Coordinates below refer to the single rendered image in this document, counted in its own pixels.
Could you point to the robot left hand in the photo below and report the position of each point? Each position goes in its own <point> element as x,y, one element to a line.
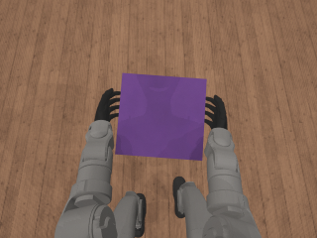
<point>104,109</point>

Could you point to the right robot upper arm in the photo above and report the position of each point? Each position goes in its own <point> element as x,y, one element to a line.
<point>222,226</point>

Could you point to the robot right hand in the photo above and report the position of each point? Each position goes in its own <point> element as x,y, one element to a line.
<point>219,118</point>

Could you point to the left robot upper arm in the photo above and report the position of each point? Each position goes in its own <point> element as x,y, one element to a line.
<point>92,221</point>

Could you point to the robot right forearm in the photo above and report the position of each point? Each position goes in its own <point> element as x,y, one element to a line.
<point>225,191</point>

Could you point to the left robot foot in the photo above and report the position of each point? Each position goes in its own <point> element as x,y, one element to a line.
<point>139,232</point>

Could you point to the robot left forearm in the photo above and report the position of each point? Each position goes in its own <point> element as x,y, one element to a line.
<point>93,182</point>

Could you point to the carton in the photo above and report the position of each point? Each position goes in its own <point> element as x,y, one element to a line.
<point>161,116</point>

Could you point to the robot left shin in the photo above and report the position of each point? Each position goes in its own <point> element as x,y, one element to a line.
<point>132,193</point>

